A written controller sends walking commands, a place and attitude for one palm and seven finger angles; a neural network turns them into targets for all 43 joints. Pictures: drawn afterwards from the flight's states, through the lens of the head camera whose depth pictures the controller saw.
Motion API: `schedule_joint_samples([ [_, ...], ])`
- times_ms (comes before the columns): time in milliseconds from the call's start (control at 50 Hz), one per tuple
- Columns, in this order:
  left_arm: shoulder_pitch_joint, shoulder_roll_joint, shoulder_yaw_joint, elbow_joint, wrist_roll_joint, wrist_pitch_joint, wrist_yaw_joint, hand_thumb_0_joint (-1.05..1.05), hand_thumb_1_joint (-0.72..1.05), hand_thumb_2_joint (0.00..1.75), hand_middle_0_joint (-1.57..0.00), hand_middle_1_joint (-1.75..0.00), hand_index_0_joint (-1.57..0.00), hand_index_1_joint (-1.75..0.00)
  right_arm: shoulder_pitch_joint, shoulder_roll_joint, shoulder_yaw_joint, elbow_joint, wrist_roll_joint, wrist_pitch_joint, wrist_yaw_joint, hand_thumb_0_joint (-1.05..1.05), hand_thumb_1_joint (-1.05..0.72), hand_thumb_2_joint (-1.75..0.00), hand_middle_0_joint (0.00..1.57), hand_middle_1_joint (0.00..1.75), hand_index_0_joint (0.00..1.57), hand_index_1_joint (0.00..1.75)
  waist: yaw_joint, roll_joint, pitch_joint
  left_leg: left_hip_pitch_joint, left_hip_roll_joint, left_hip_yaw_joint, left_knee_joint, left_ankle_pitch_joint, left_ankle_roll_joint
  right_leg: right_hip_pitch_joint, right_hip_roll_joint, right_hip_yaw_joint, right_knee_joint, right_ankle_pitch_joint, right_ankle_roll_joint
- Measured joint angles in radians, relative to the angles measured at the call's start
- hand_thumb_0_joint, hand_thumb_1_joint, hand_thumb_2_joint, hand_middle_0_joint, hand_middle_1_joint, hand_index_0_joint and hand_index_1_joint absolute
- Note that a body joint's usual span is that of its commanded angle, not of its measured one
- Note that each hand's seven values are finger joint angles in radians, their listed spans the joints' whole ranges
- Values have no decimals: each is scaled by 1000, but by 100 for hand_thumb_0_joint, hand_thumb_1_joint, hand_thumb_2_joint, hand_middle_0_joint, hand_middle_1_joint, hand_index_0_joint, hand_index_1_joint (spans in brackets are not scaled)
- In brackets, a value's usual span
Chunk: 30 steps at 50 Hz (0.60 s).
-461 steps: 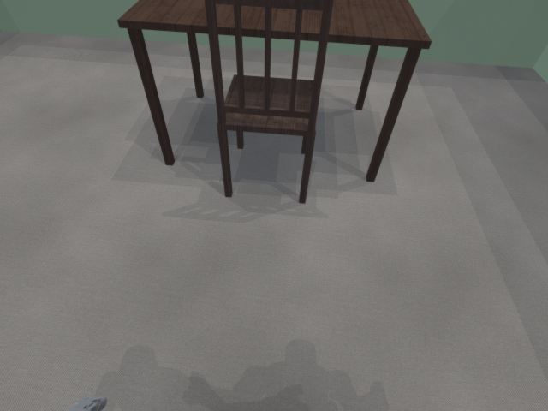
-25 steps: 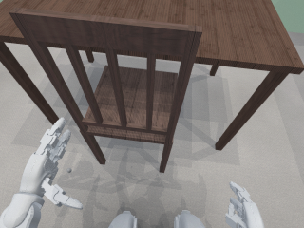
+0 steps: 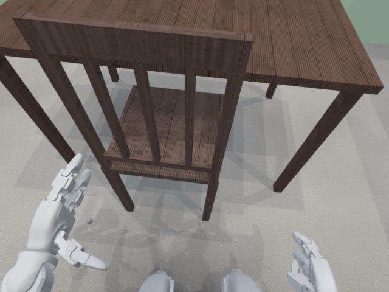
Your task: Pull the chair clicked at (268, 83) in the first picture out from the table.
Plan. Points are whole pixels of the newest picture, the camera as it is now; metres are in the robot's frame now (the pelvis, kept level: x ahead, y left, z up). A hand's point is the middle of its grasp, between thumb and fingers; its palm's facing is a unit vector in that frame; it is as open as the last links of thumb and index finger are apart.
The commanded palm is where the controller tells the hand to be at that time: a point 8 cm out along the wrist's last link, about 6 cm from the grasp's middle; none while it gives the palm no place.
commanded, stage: aim the fingers beside a spindle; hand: left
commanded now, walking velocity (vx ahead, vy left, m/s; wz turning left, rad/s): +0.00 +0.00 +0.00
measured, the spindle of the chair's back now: (150, 121) +0.50 +0.13 +0.01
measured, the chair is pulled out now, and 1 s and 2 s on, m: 0.00 0.00 0.00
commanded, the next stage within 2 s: none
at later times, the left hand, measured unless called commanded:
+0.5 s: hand (111, 205) +0.28 +0.18 +0.02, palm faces -0.10 -0.99 -0.04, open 16.9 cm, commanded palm +0.27 +0.23 +0.02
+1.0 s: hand (133, 190) +0.32 +0.15 +0.00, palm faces -0.10 -0.99 -0.04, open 16.9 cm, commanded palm +0.31 +0.20 +0.00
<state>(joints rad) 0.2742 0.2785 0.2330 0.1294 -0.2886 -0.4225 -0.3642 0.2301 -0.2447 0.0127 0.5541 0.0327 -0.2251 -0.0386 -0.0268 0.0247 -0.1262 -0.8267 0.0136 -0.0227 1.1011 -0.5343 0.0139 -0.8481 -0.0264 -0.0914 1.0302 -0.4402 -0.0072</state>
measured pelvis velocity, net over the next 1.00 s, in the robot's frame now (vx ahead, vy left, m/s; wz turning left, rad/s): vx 0.00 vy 0.00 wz -0.01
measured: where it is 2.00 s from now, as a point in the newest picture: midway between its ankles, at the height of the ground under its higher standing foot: outside the picture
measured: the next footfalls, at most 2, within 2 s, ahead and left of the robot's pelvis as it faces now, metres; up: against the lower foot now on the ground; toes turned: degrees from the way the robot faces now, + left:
none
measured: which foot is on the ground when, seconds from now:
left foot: down 0.00-1.00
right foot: down 0.00-1.00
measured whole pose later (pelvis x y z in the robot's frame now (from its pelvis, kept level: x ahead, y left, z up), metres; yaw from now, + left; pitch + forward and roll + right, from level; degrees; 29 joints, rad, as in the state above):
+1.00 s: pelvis +0.00 +0.00 -0.02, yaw +0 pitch +20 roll -1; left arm -0.05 0.22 0.13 0.34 -0.19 -0.44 -0.23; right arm 0.22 -0.25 0.00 0.57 0.01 -0.14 -0.01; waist -0.04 0.02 -0.14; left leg -0.99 0.01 -0.01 1.21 -0.57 0.01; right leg -1.02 -0.03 -0.07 1.16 -0.48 -0.01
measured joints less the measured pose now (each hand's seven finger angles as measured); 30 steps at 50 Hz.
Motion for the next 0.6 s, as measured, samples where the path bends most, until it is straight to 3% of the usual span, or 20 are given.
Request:
schedule_joint_samples([
  [280,-74,-15,-33,34,16,1,11,-1,-50,30,-6,-8,-6,-8,-2,-12,-1,3,-7,-9,-1,1,-90,-90,21,30,20,30,-2,-4,-1,-38,-4,-1,28,-10,4,-36,-5,0,27,-9,3],
  [600,-176,-45,-88,76,67,-2,94,-1,-50,30,-7,-8,-6,-8,2,-5,-3,1,-18,30,15,1,-90,-90,21,30,20,30,-9,-1,-4,-96,-8,14,64,-22,7,-104,-9,16,72,-22,7],
])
